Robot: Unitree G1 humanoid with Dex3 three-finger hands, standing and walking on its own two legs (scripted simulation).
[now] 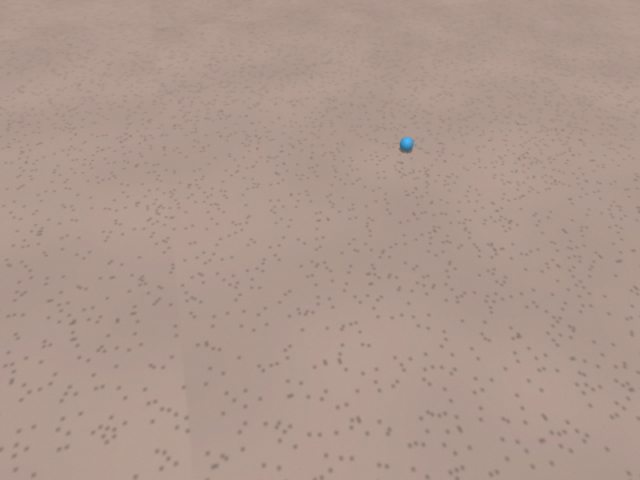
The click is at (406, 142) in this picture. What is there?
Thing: free ball
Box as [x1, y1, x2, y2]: [400, 137, 413, 150]
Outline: 405,137 400,141 400,146 402,149 408,150 412,147 413,143 410,138
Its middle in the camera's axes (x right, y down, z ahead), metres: +0.50 -0.53 +2.19
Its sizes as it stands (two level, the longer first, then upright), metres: 0.076 0.076 0.076
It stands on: the floor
